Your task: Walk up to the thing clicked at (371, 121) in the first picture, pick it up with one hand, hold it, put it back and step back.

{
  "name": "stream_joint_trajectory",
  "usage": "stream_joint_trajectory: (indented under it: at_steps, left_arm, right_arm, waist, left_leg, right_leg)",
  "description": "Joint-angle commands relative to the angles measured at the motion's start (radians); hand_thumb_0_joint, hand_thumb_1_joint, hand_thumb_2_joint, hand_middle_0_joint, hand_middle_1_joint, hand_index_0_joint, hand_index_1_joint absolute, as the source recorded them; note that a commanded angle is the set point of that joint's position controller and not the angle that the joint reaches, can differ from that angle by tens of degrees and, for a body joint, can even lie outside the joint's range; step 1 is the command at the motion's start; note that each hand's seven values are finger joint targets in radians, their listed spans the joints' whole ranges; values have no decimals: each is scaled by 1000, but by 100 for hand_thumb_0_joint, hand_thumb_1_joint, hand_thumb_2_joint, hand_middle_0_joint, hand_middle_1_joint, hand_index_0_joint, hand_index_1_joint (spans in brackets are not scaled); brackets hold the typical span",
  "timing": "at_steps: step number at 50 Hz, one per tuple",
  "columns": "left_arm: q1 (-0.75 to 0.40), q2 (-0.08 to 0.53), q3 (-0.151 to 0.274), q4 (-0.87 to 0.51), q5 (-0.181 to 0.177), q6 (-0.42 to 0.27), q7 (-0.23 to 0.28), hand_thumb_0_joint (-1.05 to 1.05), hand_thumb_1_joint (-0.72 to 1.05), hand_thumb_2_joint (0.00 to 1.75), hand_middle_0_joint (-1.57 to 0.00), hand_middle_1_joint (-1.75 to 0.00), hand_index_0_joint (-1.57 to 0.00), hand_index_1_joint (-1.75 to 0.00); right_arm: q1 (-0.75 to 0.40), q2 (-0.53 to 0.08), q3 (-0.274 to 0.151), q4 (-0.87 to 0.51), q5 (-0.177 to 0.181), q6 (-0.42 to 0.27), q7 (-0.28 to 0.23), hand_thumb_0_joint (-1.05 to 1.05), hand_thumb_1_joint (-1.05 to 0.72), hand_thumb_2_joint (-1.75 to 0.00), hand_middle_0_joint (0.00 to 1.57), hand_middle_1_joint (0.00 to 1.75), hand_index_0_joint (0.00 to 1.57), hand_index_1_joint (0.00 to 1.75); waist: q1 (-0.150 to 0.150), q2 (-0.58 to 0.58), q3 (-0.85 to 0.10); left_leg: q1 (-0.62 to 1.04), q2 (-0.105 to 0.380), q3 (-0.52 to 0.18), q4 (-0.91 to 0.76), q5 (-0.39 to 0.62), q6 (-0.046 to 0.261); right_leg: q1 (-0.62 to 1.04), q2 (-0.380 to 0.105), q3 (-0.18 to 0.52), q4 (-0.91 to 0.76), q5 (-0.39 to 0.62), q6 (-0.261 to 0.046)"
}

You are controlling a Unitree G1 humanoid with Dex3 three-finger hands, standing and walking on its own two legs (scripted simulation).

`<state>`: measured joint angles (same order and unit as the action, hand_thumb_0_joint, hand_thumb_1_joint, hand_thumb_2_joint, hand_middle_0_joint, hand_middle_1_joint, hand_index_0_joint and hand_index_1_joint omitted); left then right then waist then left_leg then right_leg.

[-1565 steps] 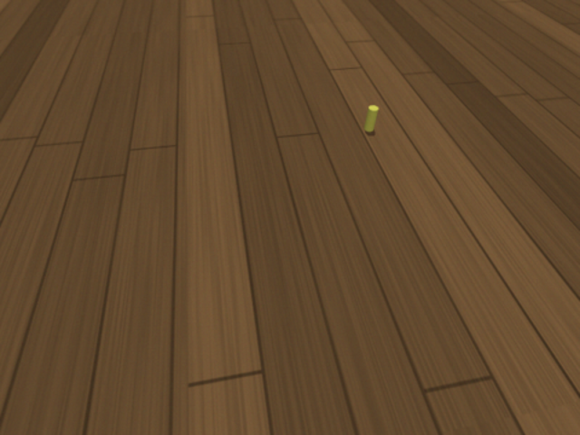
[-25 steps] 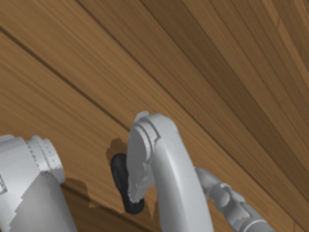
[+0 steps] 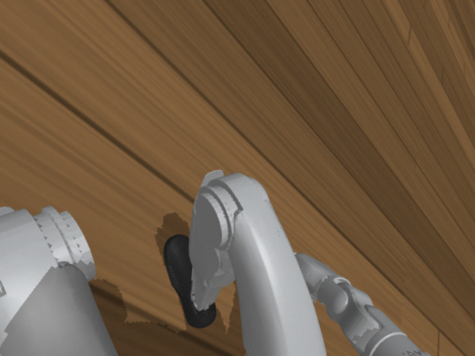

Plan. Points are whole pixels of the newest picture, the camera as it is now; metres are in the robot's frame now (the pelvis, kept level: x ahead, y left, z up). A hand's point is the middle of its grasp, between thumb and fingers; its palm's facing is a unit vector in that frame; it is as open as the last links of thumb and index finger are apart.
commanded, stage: open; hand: left
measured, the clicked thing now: out of the picture +0.43 +0.33 -0.22
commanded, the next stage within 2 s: withdraw in 0.48 s
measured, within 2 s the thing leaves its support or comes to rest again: neither
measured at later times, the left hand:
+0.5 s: hand out of the picture +0.43 +0.33 -0.18, palm faces +0.50 -0.87 +0.00, open 13.7 cm
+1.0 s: hand out of the picture +0.43 +0.39 -0.11, palm faces +0.51 -0.86 -0.03, open 17.3 cm
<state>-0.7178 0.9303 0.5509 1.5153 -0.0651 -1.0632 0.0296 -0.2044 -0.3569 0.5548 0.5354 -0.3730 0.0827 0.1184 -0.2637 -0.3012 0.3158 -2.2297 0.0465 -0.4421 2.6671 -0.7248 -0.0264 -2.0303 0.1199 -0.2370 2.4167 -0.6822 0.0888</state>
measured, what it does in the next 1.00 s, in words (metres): stands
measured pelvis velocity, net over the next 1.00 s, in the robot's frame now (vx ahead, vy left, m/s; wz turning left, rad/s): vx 0.00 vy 0.00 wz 0.02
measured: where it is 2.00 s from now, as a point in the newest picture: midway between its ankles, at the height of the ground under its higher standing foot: (133, 330)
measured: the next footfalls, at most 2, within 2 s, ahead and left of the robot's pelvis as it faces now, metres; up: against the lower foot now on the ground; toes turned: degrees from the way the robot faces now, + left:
none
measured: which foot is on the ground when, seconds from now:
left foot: down 0.00-1.00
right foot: down 0.00-1.00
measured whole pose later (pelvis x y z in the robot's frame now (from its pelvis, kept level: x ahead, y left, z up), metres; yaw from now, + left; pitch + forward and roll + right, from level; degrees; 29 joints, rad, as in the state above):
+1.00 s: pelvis +0.00 +0.00 +0.01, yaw +1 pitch +16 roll -18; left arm -0.69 0.93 0.60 1.24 -0.10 -0.89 -0.10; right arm -0.12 -0.35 0.46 0.53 -0.30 0.12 0.10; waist -0.22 -0.23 0.23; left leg -2.25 0.05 -0.40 2.62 -0.71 -0.02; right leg -2.05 0.10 -0.22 2.40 -0.68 0.07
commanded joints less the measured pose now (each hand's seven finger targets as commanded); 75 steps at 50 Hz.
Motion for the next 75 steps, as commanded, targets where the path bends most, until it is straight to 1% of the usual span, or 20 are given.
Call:
stream_joint_trajectory:
  at_steps: [1, 7, 32, 39, 42, 44, 46, 47, 48, 50, 53, 54, 56, 58, 61, 65, 67, 69, 73, 75]
  left_arm:
    - [-240, 172, -3, -159, -5, -92, -1, 0, -7, 68, -103, -89, -105, -88]
    - [-228, 170, 5, -142, -16, -85, -4, 0, -20, 43, -70, -59, -70, -58]
    - [-237, 157, -11, -144, -16, -81, -17, 0, -50, 11, -17, -12, -16, -13]
    - [-227, 317, 91, -325, -7, -55, -30, 0, -52, 8, -9, -5, -8, -6]
    - [-217, 333, 125, -422, -8, -16, -55, 0, -54, 5, -9, -4, -8, -5]
    - [-188, 304, 118, -464, -13, 34, -84, 0, -57, 3, -9, -3, -8, -4]
    - [-141, 185, 50, -410, -26, 95, -124, 0, -58, 3, -9, -4, -8, -4]
    - [-136, 177, 58, -441, -39, 118, -137, 0, -61, 2, -9, -3, -8, -4]
    - [-100, 96, -4, -391, -47, 152, -162, 0, -61, 0, -9, -3, -9, -3]
    - [-84, 67, -20, -383, -70, 195, -197, 0, -61, 0, -8, -3, -9, -2]
    - [-136, 105, 16, -462, -110, 225, -239, 0, -53, 5, -5, -1, -4, -2]
    - [-99, 342, 98, -487, 60, 292, -180, 0, -49, 4, -7, -6, -7, -5]
    - [-157, 256, 80, -583, 47, 357, -154, 0, -50, 4, -7, -7, -8, -5]
    - [-96, 212, 75, -495, 65, 419, -138, 0, -51, 4, -7, -9, -9, -7]
    - [-197, 421, 172, -731, 107, 484, -99, 0, -45, 12, -7, -8, -7, -8]
    - [23, 207, 88, -678, 123, 617, -79, 0, -42, 13, -6, -7, -6, -7]
    - [9, 191, 82, -765, 130, 667, -64, 0, -47, 10, -6, -7, -6, -6]
    - [101, 62, 4, -761, 126, 729, -64, 0, -50, 8, -6, -6, -6, -6]
    - [162, -35, -67, -988, 118, 815, -46, 0, -55, 5, -5, -5, -5, -5]
    - [247, -24, -55, -1089, 113, 857, -29, 0, -53, 7, -5, -6, -5, -5]
  right_arm:
    - [36, -366, -128, 5, -8, 15, -16, 0, -92, -90, 20, 30, 20, 30]
    - [45, -363, -124, 3, -7, 12, -18, 0, -91, -90, 20, 30, 20, 30]
    - [36, -361, -127, -9, -4, 15, -21, 0, -90, -90, 20, 30, 20, 30]
    - [63, -367, -142, -10, 6, 32, -28, 0, -91, -90, 20, 30, 20, 30]
    - [82, -365, -173, -18, 17, 41, -29, 0, -91, -90, 20, 30, 20, 30]
    - [96, -356, -196, -23, 38, 45, -33, 0, -91, -90, 20, 30, 20, 30]
    - [122, -338, -215, -14, 58, 46, -32, 0, -92, -90, 20, 30, 20, 30]
    - [120, -343, -230, -28, 71, 42, -35, 0, -91, -90, 20, 30, 20, 30]
    - [133, -329, -239, -14, 86, 41, -37, 0, -91, -90, 20, 30, 20, 30]
    - [146, -327, -257, -19, 109, 35, -41, 0, -90, -89, 20, 30, 20, 30]
    - [169, -319, -280, -12, 138, 25, -47, 0, -81, -88, 20, 30, 20, 30]
    - [214, -306, -356, 10, 171, 36, -52, 0, -89, -91, 20, 30, 20, 30]
    - [225, -277, -371, -17, 197, 53, -48, 0, -91, -91, 20, 30, 20, 30]
    - [231, -266, -385, -13, 218, 64, -51, 0, -94, -92, 20, 30, 20, 30]
    - [286, -247, -425, -7, 244, 79, -59, 0, -90, -90, 20, 30, 20, 30]
    - [308, -211, -481, -19, 280, 82, -59, 0, -90, -90, 20, 30, 20, 30]
    - [330, -205, -515, -8, 297, 84, -63, 0, -90, -90, 20, 30, 20, 30]
    - [328, -198, -546, -27, 319, 86, -64, 0, -90, -90, 20, 30, 20, 30]
    - [357, -167, -600, -34, 359, 77, -70, 0, -90, -90, 20, 30, 20, 30]
    - [365, -167, -619, -50, 379, 75, -76, 0, -90, -90, 20, 30, 20, 30]
  waist:
    - [-137, 631, -548]
    - [-135, 607, -563]
    - [-133, 602, -553]
    - [-63, 734, -641]
    - [-47, 798, -704]
    - [-24, 811, -703]
    - [-43, 757, -679]
    - [-33, 725, -676]
    - [-41, 683, -650]
    - [-37, 621, -642]
    - [-11, 577, -687]
    - [91, 695, -842]
    - [79, 757, -898]
    - [79, 712, -804]
    - [140, 771, -924]
    - [150, 704, -879]
    - [173, 695, -920]
    - [163, 646, -922]
    - [188, 584, -1034]
    - [217, 554, -1062]
  left_leg:
    - [442, 77, 117, -327, 167, -10]
    - [425, 74, 127, -314, 174, -3]
    - [439, 77, 121, -322, 174, -3]
    - [523, 85, 131, -350, 256, -19]
    - [566, 83, 143, -367, 289, -24]
    - [560, 81, 151, -396, 279, -28]
    - [497, 73, 161, -403, 227, -19]
    - [479, 72, 165, -404, 221, -15]
    - [446, 68, 168, -412, 173, -8]
    - [395, 62, 174, -410, 125, 7]
    - [373, 56, 184, -396, 117, 21]
    - [501, 51, 227, -447, 161, 16]
    - [533, 60, 223, -486, 174, 10]
    - [478, 53, 234, -507, 135, 13]
    - [513, 46, 273, -519, 161, 19]
    - [510, 38, 297, -605, 69, 26]
    - [538, 35, 304, -636, 71, 24]
    - [555, 30, 309, -671, 53, 28]
    - [647, 20, 323, -742, 100, 32]
    - [700, 21, 310, -807, 92, 32]
  right_leg:
    - [216, 25, -137, -161, 237, -86]
    - [246, 29, -133, -176, 250, -85]
    - [226, 30, -138, -178, 243, -88]
    - [241, 21, -123, -153, 276, -96]
    - [240, 14, -106, -152, 291, -100]
    - [210, 7, -95, -151, 275, -105]
    - [190, 7, -95, -165, 248, -105]
    - [179, 5, -92, -170, 247, -104]
    - [152, 3, -92, -183, 211, -103]
    - [148, 4, -89, -202, 186, -100]
    - [154, 2, -74, -211, 179, -98]
    - [154, -14, -36, -228, 174, -111]
    - [121, -17, -28, -220, 177, -119]
    - [72, -20, -27, -230, 147, -122]
    - [124, -28, 16, -255, 151, -127]
    - [83, -34, 32, -310, 81, -129]
    - [69, -41, 42, -330, 78, -131]
    - [57, -48, 52, -371, 60, -130]
    - [132, -60, 88, -461, 87, -128]
    - [176, -64, 99, -505, 80, -126]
